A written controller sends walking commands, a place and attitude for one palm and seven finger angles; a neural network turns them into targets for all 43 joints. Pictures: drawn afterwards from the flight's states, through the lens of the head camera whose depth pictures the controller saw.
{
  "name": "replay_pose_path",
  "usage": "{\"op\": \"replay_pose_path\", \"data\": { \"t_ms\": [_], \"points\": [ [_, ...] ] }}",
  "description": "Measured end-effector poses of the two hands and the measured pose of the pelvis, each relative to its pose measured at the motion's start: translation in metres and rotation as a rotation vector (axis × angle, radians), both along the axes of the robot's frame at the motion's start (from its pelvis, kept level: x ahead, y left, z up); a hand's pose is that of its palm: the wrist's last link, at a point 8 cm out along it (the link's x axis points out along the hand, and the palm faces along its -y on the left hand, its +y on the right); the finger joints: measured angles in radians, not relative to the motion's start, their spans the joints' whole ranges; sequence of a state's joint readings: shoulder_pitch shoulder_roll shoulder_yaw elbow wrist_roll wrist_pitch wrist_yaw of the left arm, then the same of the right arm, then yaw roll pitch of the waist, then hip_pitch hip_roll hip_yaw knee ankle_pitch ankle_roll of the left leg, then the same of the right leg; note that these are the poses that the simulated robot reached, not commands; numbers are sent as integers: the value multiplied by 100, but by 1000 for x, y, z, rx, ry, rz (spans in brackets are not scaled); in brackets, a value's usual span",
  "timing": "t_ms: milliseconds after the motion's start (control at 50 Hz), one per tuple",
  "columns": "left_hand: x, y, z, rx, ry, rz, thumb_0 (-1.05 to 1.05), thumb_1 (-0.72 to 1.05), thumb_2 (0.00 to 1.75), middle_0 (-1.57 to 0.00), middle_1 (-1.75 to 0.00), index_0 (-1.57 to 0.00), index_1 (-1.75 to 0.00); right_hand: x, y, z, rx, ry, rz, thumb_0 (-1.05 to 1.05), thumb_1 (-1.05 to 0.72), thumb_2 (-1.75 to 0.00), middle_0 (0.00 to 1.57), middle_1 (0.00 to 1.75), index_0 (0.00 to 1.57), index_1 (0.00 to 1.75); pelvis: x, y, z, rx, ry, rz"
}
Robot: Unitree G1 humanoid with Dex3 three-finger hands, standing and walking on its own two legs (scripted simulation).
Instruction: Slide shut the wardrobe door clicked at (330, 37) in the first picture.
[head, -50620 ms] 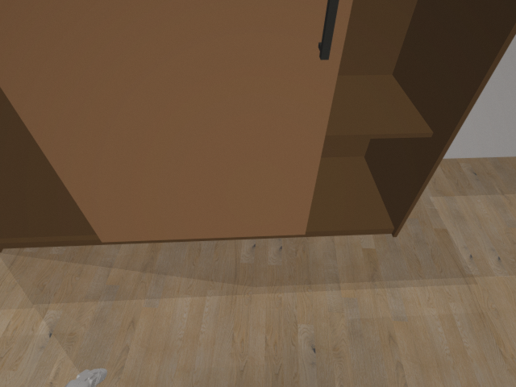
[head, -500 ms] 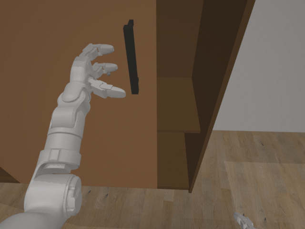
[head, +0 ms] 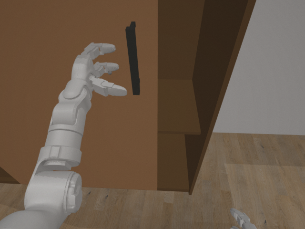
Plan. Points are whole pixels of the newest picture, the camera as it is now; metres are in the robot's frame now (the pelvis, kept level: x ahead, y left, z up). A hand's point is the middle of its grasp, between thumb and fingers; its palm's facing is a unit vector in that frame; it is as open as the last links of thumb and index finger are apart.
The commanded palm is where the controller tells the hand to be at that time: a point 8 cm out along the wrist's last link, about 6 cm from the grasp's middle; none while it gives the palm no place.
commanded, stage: move the hooked fingers beside the handle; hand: left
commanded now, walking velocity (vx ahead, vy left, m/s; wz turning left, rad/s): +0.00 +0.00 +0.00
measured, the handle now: (134, 60) +0.50 +0.07 +0.22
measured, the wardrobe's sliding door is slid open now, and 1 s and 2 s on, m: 0.21 0.21 0.21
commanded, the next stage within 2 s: feel for the door with the fingertips in 0.16 s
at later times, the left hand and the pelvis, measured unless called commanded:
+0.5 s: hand (121, 72) +0.44 +0.10 +0.22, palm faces -0.03 -1.00 +0.02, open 14.0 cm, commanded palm +0.41 +0.16 +0.22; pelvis +0.01 +0.00 +0.00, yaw -1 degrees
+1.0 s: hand (121, 68) +0.45 +0.10 +0.23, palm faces +0.00 -1.00 -0.01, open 14.0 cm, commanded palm +0.43 +0.15 +0.22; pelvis +0.00 +0.00 +0.00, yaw +0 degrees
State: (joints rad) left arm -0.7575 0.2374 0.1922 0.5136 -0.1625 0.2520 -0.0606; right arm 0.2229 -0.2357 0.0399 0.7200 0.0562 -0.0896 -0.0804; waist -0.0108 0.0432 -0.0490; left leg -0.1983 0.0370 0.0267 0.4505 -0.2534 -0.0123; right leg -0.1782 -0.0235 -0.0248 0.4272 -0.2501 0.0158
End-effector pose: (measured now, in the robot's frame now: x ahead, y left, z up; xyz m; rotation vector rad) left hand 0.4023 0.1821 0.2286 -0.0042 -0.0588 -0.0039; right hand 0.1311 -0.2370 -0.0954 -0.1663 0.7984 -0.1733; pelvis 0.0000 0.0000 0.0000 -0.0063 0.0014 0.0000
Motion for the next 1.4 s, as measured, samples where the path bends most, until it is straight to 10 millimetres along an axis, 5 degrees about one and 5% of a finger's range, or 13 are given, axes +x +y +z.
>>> {"op": "replay_pose_path", "data": {
  "t_ms": [200, 400, 660, 860, 1200, 1400],
  "points": [
    [11, 8, -5, 5, 13, 26, -1, -51, 30, -30, -120, -30, -120, -11, -2, -2, -4, 25, -17, 1, -91, -90, 21, 30, 21, 30, -1, -1, 0, 1, 15, -6],
    [18, -11, -5, -3, 24, -17, -1, -51, 30, -30, -120, -30, -120, -23, -5, -9, 0, 68, -36, 1, -91, -90, 21, 30, 21, 30, 3, 2, 0, 0, 23, -7],
    [11, -37, -3, -9, 1, -17, -1, -51, 30, -30, -120, -30, -120, -4, 2, -4, 25, 23, -11, 1, -91, -90, 21, 30, 21, 30, 6, 0, 0, 2, 13, -13],
    [14, -24, -2, 2, 41, 31, -1, -51, 30, -30, -120, -31, -120, 3, 0, 0, 7, 16, 3, 1, -91, -90, 21, 30, 21, 30, 2, -4, 0, 2, 9, -3],
    [36, -32, -4, -11, 45, -11, -1, -50, 30, -36, -125, -36, -123, -49, -8, -16, -14, 142, -55, 1, -91, -90, 21, 30, 21, 30, -1, 0, 0, 1, 37, -7],
    [30, -35, -4, -3, 11, -9, -1, -50, 30, -34, -122, -33, -121, -69, -5, -18, 5, 152, -85, 1, -91, -90, 21, 30, 21, 30, -5, 3, 0, 1, 32, -19]
  ]
}}
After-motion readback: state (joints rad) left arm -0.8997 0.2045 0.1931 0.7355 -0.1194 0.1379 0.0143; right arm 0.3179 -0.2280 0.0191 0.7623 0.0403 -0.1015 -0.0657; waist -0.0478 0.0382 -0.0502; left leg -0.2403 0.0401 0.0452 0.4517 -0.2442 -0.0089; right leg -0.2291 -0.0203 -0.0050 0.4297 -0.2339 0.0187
